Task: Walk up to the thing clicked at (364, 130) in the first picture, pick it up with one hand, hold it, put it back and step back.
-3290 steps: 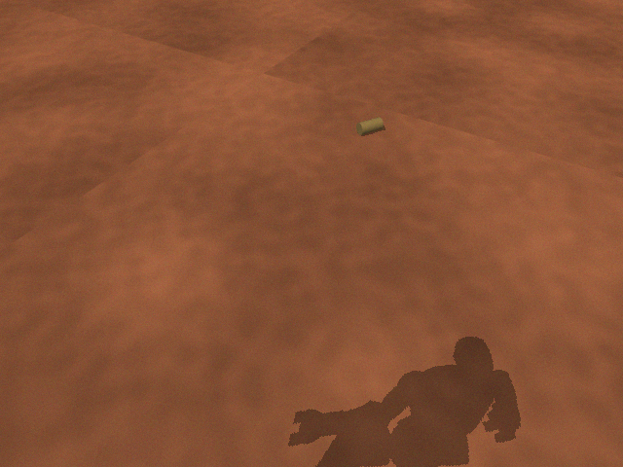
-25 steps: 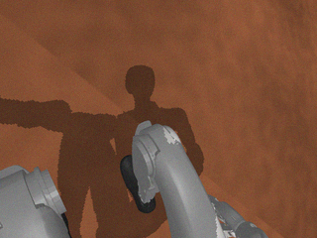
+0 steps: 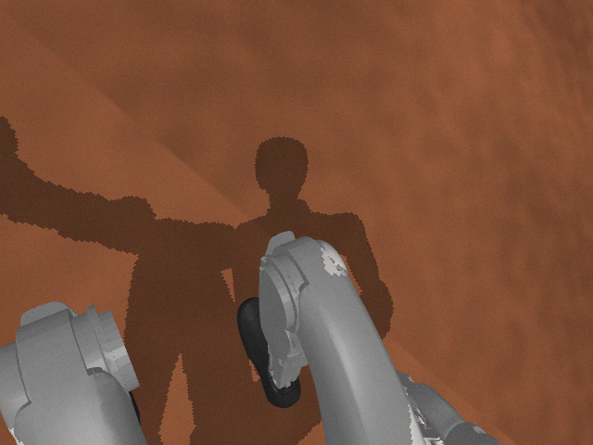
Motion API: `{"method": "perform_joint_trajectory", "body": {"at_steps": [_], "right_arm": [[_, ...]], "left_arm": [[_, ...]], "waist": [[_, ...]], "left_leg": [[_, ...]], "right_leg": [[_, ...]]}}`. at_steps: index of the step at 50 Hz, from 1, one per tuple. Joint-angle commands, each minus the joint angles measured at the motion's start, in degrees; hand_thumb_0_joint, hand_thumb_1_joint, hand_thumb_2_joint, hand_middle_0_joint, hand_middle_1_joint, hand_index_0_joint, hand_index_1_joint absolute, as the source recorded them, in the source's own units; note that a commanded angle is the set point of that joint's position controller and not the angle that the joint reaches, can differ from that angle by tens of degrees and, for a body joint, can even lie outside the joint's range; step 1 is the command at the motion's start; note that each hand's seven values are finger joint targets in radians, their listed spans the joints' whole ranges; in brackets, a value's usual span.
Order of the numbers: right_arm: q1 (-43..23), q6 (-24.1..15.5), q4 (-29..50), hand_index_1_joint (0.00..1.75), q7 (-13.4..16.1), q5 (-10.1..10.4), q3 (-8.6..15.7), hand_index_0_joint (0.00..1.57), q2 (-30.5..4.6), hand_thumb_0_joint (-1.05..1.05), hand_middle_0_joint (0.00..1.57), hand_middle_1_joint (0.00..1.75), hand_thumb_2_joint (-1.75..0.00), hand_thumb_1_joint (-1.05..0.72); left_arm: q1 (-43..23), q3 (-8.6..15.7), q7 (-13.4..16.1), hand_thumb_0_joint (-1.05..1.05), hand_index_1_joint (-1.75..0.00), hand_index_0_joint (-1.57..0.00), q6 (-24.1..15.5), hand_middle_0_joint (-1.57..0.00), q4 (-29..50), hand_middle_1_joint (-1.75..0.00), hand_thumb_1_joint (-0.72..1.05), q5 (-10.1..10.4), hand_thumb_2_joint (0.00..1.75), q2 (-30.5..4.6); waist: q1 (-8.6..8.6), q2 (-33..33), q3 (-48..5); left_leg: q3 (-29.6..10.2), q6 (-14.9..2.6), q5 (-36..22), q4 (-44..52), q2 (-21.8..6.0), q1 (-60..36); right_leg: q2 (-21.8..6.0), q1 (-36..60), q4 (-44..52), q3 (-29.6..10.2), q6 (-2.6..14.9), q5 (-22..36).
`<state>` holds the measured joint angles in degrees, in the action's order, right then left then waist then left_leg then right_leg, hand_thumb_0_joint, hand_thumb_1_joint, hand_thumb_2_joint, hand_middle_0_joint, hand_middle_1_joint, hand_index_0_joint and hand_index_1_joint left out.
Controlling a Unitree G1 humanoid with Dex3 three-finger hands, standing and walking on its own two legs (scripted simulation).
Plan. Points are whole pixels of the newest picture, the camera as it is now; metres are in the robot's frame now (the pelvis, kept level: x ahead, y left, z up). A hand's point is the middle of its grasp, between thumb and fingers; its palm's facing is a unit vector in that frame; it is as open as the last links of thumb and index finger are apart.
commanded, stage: withdraw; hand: left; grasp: from above
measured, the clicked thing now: out of the picture +0.48 +0.36 -0.28
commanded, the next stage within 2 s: home in 0.66 s
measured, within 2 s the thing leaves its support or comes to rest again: neither
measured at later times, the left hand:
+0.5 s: hand out of the picture +0.44 +0.38 -0.10, palm faces -0.50 -0.14 -0.86, open 13.8 cm
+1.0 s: hand out of the picture +0.43 +0.39 -0.08, palm faces -0.41 -0.19 -0.90, open 11.9 cm
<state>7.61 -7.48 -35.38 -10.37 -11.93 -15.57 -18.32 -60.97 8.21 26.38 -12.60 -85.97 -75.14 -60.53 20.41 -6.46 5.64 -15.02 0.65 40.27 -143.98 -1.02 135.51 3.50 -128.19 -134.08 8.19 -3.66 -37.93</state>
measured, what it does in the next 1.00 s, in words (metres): stands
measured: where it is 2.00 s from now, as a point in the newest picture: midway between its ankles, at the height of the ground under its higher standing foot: (207, 409)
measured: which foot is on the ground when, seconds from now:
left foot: down 0.00-1.00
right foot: down 0.00-1.00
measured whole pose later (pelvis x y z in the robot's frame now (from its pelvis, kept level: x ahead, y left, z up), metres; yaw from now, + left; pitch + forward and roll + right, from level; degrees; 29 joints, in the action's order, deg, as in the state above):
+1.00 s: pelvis -0.01 +0.00 +0.05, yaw +6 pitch +36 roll -10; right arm 12.4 3.0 -35.7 -6.9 -5.0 -5.7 -15.0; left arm -50.9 8.5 4.9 -6.8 -64.3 -62.5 -48.7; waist 13.3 1.8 -3.3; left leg -8.2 -0.5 37.3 -132.1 -0.5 131.3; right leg 0.8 -125.2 -126.6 3.3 -3.5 -37.7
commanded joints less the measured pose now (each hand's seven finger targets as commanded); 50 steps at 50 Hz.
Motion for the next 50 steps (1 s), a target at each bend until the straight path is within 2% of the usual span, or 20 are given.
{"method": "perform_joint_trajectory", "body": {"at_steps": [1,5,8,11,14,16,20,24,25,28,30,33,35,38,41,43,46,48,49,50], "right_arm": [[10.85,0.40,-0.13,0.30,-0.43,1.82,9.33,0.20,-17.40,0.00,0.20,0.30,-0.90,-0.90],[12.94,2.63,-0.50,0.30,-1.03,3.88,11.91,0.20,-16.24,0.00,0.20,0.30,-0.90,-0.90],[13.96,5.37,-0.32,0.30,0.01,5.45,13.26,0.20,-15.65,0.00,0.20,0.30,-0.90,-0.90],[14.61,7.86,0.31,0.30,1.83,5.97,13.93,0.20,-15.81,0.00,0.20,0.30,-0.90,-0.90],[14.36,9.41,1.02,0.30,3.32,6.29,13.28,0.20,-15.28,0.00,0.20,0.30,-0.90,-0.89],[13.85,9.95,1.68,0.30,4.03,6.34,12.75,0.20,-14.73,0.00,0.20,0.30,-0.90,-0.89],[12.44,10.53,1.69,0.30,5.21,5.76,11.03,0.20,-13.70,0.00,0.20,0.30,-0.90,-0.89],[11.56,10.88,1.30,0.30,5.56,4.73,10.26,0.20,-14.12,0.00,0.20,0.30,-0.90,-0.89],[12.05,10.83,0.92,0.30,5.51,4.45,10.15,0.20,-14.57,0.00,0.20,0.30,-0.90,-0.89],[12.63,10.17,-0.24,0.30,5.17,3.79,10.06,0.20,-14.57,0.00,0.20,0.30,-0.90,-0.89],[13.06,9.44,-0.57,0.30,5.04,3.45,10.34,0.20,-15.41,0.00,0.20,0.30,-0.90,-0.89],[13.40,8.83,0.03,0.30,4.74,3.31,10.54,0.20,-15.35,0.00,0.20,0.30,-0.90,-0.90],[13.29,8.59,0.96,0.30,4.50,3.60,11.12,0.20,-15.57,0.00,0.20,0.30,-0.90,-0.90],[13.42,8.43,1.26,0.30,4.42,4.48,12.16,0.20,-15.16,0.00,0.20,0.30,-0.90,-0.90],[14.17,8.73,0.70,0.30,4.11,5.40,12.80,0.20,-14.40,0.00,0.20,0.30,-0.90,-0.88],[15.18,9.13,0.58,0.30,4.05,6.01,13.46,0.20,-13.90,0.00,0.20,0.30,-0.90,-0.89],[15.68,9.99,1.16,0.30,4.31,6.77,15.85,0.20,-14.19,0.00,0.20,0.30,-0.90,-0.89],[16.06,10.52,1.98,0.30,4.57,7.51,17.28,0.20,-13.80,0.00,0.20,0.30,-0.90,-0.90],[15.88,10.79,2.21,0.30,4.74,8.08,17.96,0.20,-13.23,0.00,0.20,0.30,-0.90,-0.90],[15.35,10.98,2.74,0.30,5.01,8.63,18.39,0.20,-12.89,0.00,0.20,0.30,-0.90,-0.90]], "left_arm": [[-15.35,1.61,-0.03,0.00,-0.99,-0.07,4.45,-0.07,15.40,-1.00,-0.52,3.70,0.99,-13.30],[-15.63,-0.55,-6.87,0.00,-0.99,-0.07,7.75,-0.07,21.40,-1.00,-0.51,6.58,0.99,-8.51],[-14.57,-4.05,-14.18,0.00,-1.00,-0.07,8.88,-0.07,20.89,-1.00,-0.53,7.84,1.00,-4.41],[-12.55,-4.96,-20.37,0.00,-0.98,-0.08,8.12,-0.09,22.05,-0.98,-0.50,9.14,0.99,-3.10],[-12.80,-4.71,-23.81,0.00,-0.97,-0.10,5.52,-0.10,23.45,-0.97,-0.47,10.03,0.97,-3.62],[-12.13,-3.92,-24.38,0.00,-0.95,-0.12,3.40,-0.12,22.36,-0.95,-0.45,10.12,0.95,-4.61],[-13.02,-3.12,-23.27,0.00,-0.93,-0.14,-2.04,-0.13,20.04,-0.94,-0.44,9.23,0.94,-6.57],[-18.54,-3.00,-17.45,0.00,-0.94,-0.12,-6.10,-0.12,19.92,-0.94,-0.45,6.40,0.95,-6.71],[-21.18,-2.80,-15.49,0.00,-0.94,-0.12,-6.49,-0.12,20.58,-0.94,-0.45,5.40,0.95,-7.25],[-23.61,-3.93,-10.76,0.00,-0.95,-0.11,-5.76,-0.10,16.99,-0.96,-0.47,3.47,0.95,-5.88],[-24.58,-3.21,-8.54,0.00,-0.95,-0.11,-4.72,-0.11,13.87,-0.95,-0.47,2.45,0.95,-6.85],[-25.33,-0.47,-6.32,0.00,-0.90,-0.17,-2.28,-0.17,14.63,-0.90,-0.42,0.06,0.91,-11.72],[-23.04,1.82,-5.69,0.00,-0.88,-0.18,-0.45,-0.18,15.75,-0.88,-0.40,0.52,0.89,-13.36],[-19.50,3.27,-6.70,0.00,-0.85,-0.19,2.55,-0.19,17.66,-0.85,-0.39,1.73,0.88,-14.25],[-16.93,2.63,-10.40,0.00,-0.66,-0.22,4.45,-0.25,19.89,-0.64,-0.15,4.31,0.93,-12.79],[-11.99,2.52,-13.45,0.00,-0.60,-0.21,5.35,-0.23,21.54,-0.58,0.00,6.94,0.89,-10.67],[-5.46,3.06,-18.38,0.00,-0.47,-0.20,5.72,-0.21,27.04,-0.46,0.23,12.04,0.84,-7.52],[-3.37,2.24,-21.48,0.00,-0.37,-0.18,5.62,-0.19,36.20,-0.37,0.39,16.10,0.79,-3.98],[0.10,3.14,-22.85,0.00,-0.35,-0.19,5.94,-0.19,39.08,-0.35,0.47,18.55,0.81,-3.67],[2.15,3.65,-24.06,0.00,-0.32,-0.18,6.23,-0.19,43.50,-0.32,0.55,21.43,0.79,-3.18]], "waist": [[-2.65,39.83,-45.12],[-3.49,36.89,-48.18],[-2.00,29.73,-43.26],[-2.84,24.17,-40.45],[-2.79,21.78,-38.56],[-3.06,18.53,-37.82],[-3.98,20.45,-37.87],[-3.26,26.72,-41.05],[-2.23,28.42,-41.96],[-1.39,30.38,-42.26],[-0.87,31.47,-41.53],[-3.14,34.92,-46.89],[-4.51,35.29,-49.47],[-5.63,33.97,-52.32],[-5.60,32.03,-53.20],[-6.75,29.64,-52.28],[-9.00,27.39,-52.53],[-9.89,27.93,-56.14],[-11.39,26.55,-58.07],[-11.75,25.71,-58.08]], "left_leg": [[7.80,-0.23,-16.21,17.86,-1.26,-37.24],[9.02,-1.04,-15.97,20.42,-0.66,-36.72],[9.38,-1.74,-12.45,22.17,-0.22,-33.10],[9.54,-1.89,-11.71,22.96,0.27,-31.89],[9.46,-1.95,-11.51,23.10,0.81,-30.43],[9.77,-2.35,-10.71,22.67,0.97,-28.51],[10.07,-2.22,-9.42,22.57,0.92,-28.92],[9.12,-1.44,-9.78,22.71,0.48,-34.66],[9.02,-1.36,-10.11,22.76,0.63,-35.18],[9.13,-1.26,-8.79,22.70,0.43,-36.85],[8.77,-1.00,-8.28,22.61,0.55,-36.33],[9.88,-1.13,-9.69,22.41,0.60,-38.07],[10.22,-1.11,-10.75,22.87,0.77,-38.10],[11.45,-1.78,-12.32,23.03,0.95,-38.21],[11.45,-2.26,-14.08,23.42,1.01,-37.91],[11.55,-2.18,-14.50,24.51,1.20,-37.58],[11.75,-1.92,-14.25,26.68,1.51,-38.86],[11.89,-1.78,-15.18,28.93,1.52,-41.88],[11.86,-1.94,-15.77,30.29,1.21,-43.98],[11.99,-2.11,-15.11,31.34,1.25,-43.97]], "right_leg": [[1.10,16.38,10.64,5.30,5.64,16.35],[0.85,18.97,13.47,3.51,5.66,16.31],[0.77,20.06,16.86,2.35,5.84,13.76],[0.23,20.58,19.27,1.72,6.49,11.60],[-0.34,21.03,20.17,1.37,6.55,10.39],[-0.45,21.50,20.67,1.15,6.33,9.40],[-0.45,20.92,19.72,0.89,6.00,8.33],[-0.28,16.55,16.88,2.13,6.10,9.18],[-0.39,16.23,16.41,2.49,5.92,9.73],[-0.32,14.12,15.41,3.01,5.74,9.36],[-0.52,12.85,14.65,3.50,5.87,9.30],[-0.61,14.33,13.92,3.00,5.87,10.59],[-0.94,15.89,13.87,2.59,5.96,11.31],[-1.00,19.17,15.39,1.38,5.67,12.69],[-0.76,20.82,16.49,1.01,5.56,13.79],[-0.96,22.13,17.77,0.77,5.74,13.30],[-1.35,23.32,20.29,0.22,6.36,11.90],[-1.59,26.09,22.19,-0.43,6.53,12.51],[-1.53,27.42,23.11,-1.04,6.30,12.99],[-1.52,28.44,24.50,-1.46,6.18,12.81]]}}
